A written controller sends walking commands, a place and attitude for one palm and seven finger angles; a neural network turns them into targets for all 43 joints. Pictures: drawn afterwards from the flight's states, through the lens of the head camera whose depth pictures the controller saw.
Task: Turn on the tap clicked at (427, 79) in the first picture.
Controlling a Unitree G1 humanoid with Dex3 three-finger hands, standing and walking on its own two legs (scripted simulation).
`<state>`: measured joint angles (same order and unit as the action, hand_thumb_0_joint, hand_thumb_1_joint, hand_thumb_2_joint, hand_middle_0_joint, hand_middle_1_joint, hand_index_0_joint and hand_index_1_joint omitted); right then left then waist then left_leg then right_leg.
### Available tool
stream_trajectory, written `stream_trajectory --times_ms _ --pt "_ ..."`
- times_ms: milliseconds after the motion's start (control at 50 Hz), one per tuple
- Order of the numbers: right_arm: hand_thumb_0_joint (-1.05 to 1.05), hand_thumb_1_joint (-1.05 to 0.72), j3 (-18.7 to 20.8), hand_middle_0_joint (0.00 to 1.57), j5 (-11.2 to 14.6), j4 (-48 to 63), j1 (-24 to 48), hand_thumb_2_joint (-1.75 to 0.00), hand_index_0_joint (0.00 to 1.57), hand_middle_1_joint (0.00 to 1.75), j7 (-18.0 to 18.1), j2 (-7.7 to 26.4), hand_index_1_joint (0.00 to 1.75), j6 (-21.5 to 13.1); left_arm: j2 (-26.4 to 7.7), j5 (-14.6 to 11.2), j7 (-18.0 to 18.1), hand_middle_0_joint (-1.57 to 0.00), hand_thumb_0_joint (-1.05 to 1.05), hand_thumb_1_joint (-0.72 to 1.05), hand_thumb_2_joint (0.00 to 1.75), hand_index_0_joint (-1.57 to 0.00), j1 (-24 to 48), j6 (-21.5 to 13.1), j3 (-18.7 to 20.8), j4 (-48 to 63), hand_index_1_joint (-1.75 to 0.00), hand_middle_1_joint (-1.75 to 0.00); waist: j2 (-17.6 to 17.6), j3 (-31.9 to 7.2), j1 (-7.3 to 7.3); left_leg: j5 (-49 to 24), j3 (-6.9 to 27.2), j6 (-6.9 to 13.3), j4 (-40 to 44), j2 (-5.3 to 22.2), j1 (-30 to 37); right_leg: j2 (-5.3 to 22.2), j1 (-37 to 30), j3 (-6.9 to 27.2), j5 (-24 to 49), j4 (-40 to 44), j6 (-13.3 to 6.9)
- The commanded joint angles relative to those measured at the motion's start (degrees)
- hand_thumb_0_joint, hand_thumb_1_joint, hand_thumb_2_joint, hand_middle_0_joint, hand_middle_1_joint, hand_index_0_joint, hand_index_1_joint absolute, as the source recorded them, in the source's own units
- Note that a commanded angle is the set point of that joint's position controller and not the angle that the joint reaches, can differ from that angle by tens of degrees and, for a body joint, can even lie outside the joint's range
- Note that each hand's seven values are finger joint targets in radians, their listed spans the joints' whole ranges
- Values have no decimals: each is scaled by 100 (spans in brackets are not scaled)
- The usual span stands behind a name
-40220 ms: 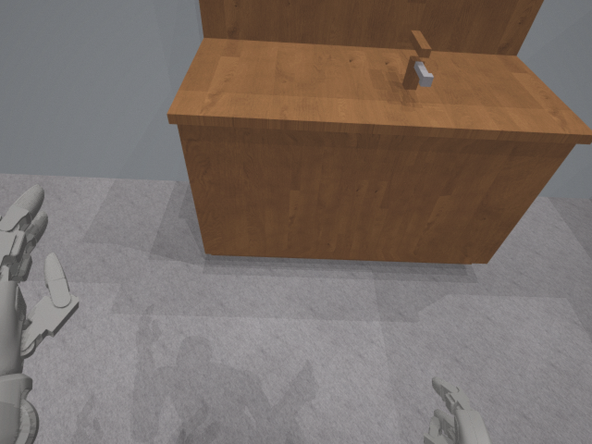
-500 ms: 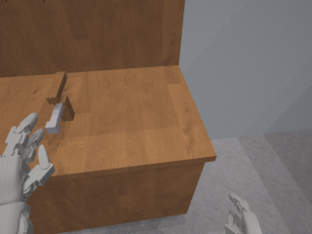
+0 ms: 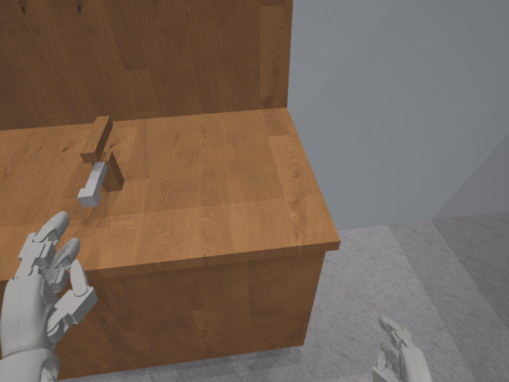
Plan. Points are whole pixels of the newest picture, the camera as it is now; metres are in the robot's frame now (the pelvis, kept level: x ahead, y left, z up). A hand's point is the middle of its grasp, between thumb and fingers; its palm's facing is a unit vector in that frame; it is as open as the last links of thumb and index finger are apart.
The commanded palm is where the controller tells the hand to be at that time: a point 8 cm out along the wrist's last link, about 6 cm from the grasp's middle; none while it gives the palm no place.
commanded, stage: turn the palm inward beside the body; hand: left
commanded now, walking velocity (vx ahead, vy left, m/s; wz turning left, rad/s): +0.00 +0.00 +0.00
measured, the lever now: (89, 197) +0.40 +0.38 +0.07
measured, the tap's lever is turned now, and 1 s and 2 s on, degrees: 0 0 0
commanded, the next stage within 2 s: reach beside the lever's end, fingers flat in 0.48 s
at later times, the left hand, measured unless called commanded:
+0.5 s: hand (114, 274) +0.21 +0.21 +0.14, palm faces +0.45 -0.88 -0.14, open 7.4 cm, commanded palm +0.16 +0.25 +0.15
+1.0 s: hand (93, 265) +0.22 +0.25 +0.12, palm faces +0.46 -0.88 -0.13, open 7.4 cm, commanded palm +0.19 +0.30 +0.13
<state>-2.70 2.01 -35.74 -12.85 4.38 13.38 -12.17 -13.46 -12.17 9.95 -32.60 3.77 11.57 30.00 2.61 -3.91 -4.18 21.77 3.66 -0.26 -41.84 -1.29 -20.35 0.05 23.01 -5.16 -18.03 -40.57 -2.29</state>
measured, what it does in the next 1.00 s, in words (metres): stands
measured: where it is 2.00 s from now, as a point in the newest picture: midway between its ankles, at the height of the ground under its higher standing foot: outside the picture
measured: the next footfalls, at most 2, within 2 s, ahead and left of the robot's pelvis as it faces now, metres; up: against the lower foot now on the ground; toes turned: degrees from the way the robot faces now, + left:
none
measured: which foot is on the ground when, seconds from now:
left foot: down 0.00-1.00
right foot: down 0.00-1.00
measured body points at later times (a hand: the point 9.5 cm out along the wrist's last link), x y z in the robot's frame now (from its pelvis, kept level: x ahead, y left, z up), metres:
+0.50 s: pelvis +0.03 -0.02 +0.00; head +0.02 -0.04 +0.45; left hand +0.18 +0.26 +0.15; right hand +0.23 -0.24 -0.08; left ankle +0.01 +0.13 -0.72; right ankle +0.04 -0.09 -0.72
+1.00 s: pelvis +0.02 +0.01 +0.00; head +0.02 -0.01 +0.45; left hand +0.19 +0.30 +0.13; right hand +0.21 -0.22 -0.08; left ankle +0.01 +0.13 -0.72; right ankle +0.04 -0.09 -0.72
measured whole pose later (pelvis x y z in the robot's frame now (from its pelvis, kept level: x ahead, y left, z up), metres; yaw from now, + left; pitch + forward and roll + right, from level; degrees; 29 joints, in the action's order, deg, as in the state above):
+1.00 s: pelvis +0.02 +0.01 +0.00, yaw +0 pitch +2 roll -1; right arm -2.0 1.7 -37.5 -12.6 4.5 13.3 -13.5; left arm -13.3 -13.2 8.2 -25.3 -0.3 14.6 20.2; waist 2.4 -3.7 -3.8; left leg 22.4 3.8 0.0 -40.8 -1.4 -20.7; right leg 0.1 23.1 -5.3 -18.6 -39.2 -2.0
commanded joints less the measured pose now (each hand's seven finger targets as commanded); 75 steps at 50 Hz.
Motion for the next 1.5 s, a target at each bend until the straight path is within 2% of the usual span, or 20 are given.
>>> stream_trajectory --times_ms 0,100,220,260,340,360,420,560,640,800,820,960,1020,1100,1160,1180,1360,1380,1460,1480 --pt "0 -90 283 20 35 967 908 -90 20 30 27 598 30 -413 -794 2 82 -20 0 90 90 -20 532 -429 519 1256 -30 -30 -136 97 48 324 -42 197 757 -26 -605 180 -258 457 -1220 1219 182" --pt "0 -90 319 20 37 967 879 -90 20 30 -12 617 30 -481 -825 9 75 -20 0 90 90 -20 431 -374 473 1380 -30 -30 52 -90 33 -13 -72 214 603 -35 -574 240 -384 563 -1070 1248 174" --pt "0 -90 360 20 24 968 710 -90 20 30 -16 649 30 -503 -786 -132 -16 -20 0 90 90 -20 201 -385 606 1263 -30 -30 -557 -323 24 -707 -101 233 454 -9 -576 251 -633 587 -51 1110 256" --pt "0 -90 376 20 35 900 701 -90 20 30 -9 641 30 -512 -888 -127 -30 -20 0 90 90 -20 174 -416 771 1254 -30 -30 -335 -394 -16 -922 -135 226 422 -16 -472 240 -707 557 390 1030 251" --pt "0 -90 394 20 32 918 561 -90 20 30 -33 660 30 -530 -737 -187 -108 -20 0 90 90 -20 192 -489 650 1194 -30 -30 -414 -564 39 -1166 -134 215 383 -12 -455 292 -828 547 1135 892 304" --pt "0 -90 381 20 32 871 613 -90 20 30 -23 648 30 -532 -824 -133 -85 -20 0 90 90 -20 185 -504 747 1228 -30 -30 -153 -529 -12 -1228 -158 219 387 -33 -392 266 -824 525 1174 878 265" --pt "0 -90 393 20 30 922 519 -90 20 30 -25 669 30 -555 -691 -158 -170 -20 0 90 90 -20 203 -559 563 1208 -30 -30 -389 -583 65 -1295 -144 230 386 -11 -371 281 -824 492 1378 842 294" --pt "0 -90 389 20 25 891 551 -90 20 30 -1 647 30 -549 -836 -78 -162 -20 0 90 90 -20 102 -622 761 1204 -30 -30 -64 -500 -40 -1572 -153 213 494 -15 -201 183 -798 308 1479 753 177" --pt "0 -90 387 20 22 889 507 -90 20 30 16 684 30 -518 -665 -148 -192 -20 0 90 90 -20 447 -630 638 899 -30 -30 -349 -364 57 -1461 -98 193 580 -3 -261 143 -672 242 1260 764 178" --pt "0 -90 378 20 -5 814 519 -90 20 30 60 688 30 -480 -751 -83 -210 -20 0 90 90 -20 821 -704 682 633 -30 -30 -122 -515 58 -1514 -47 125 691 -3 -140 113 -655 203 1073 752 131" --pt "0 -90 377 20 -7 798 520 -90 20 30 68 692 30 -469 -794 -95 -210 -20 0 90 90 -20 862 -719 749 520 -30 -30 -251 -469 61 -1446 -39 129 704 0 -195 102 -634 198 1007 764 138" --pt "0 -90 351 20 -12 678 677 -90 20 30 87 679 30 -439 -927 -53 -143 -20 0 90 90 -20 1346 -857 874 195 -30 -30 202 -419 75 -1157 0 49 814 0 -165 70 -482 200 528 825 93" --pt "0 -90 338 20 2 653 710 -90 20 30 108 715 30 -392 -899 -124 -169 -20 0 90 90 -20 1754 -821 836 -220 -29 -29 -103 -293 168 -824 27 80 876 -2 -324 68 -401 213 225 899 115" --pt "0 -90 329 20 39 585 808 -90 20 30 150 739 30 -326 -1110 -82 -169 -19 0 90 90 -19 2481 -762 983 -704 -28 -28 -72 -205 215 -408 62 74 997 -8 -394 54 -308 226 -151 958 103" --pt "0 -90 334 20 18 542 867 -90 20 30 165 741 30 -305 -1313 -37 -160 -19 0 90 90 -19 2774 -800 1153 -801 -28 -28 225 -524 152 -499 29 66 998 -27 -279 58 -444 263 -70 946 87" --pt "0 -90 323 20 7 575 824 -90 20 30 153 724 30 -306 -1154 -38 -175 -19 0 90 90 -19 2893 -847 991 -776 -27 -27 251 -615 186 -586 43 49 1004 -29 -246 68 -471 256 17 900 83" --pt "0 -90 384 20 12 444 711 -90 20 30 160 800 30 -189 -1668 -101 -363 -18 0 90 90 -18 3045 -944 1607 -1902 -25 -25 102 -725 102 -1163 -48 26 962 11 -307 4 -651 246 614 849 66" --pt "0 -90 377 20 14 469 687 -90 20 30 165 808 30 -175 -1468 -113 -417 -18 0 90 90 -18 3403 -972 1358 -1858 -25 -25 37 -754 238 -1180 -59 42 949 7 -273 15 -589 243 651 833 85" --pt "0 -90 411 20 16 409 654 -90 20 30 203 843 30 -143 -1918 -117 -496 -18 0 90 90 -18 3563 -1046 1799 -2219 -24 -24 122 -741 160 -1246 -66 54 938 13 -307 -3 -623 259 711 831 73" --pt "0 -90 426 20 2 425 605 -90 20 30 190 839 30 -146 -1762 -117 -538 -18 0 90 90 -18 3750 -1132 1630 -2150 -24 -24 140 -883 242 -1344 -88 57 908 12 -216 9 -637 272 826 805 81"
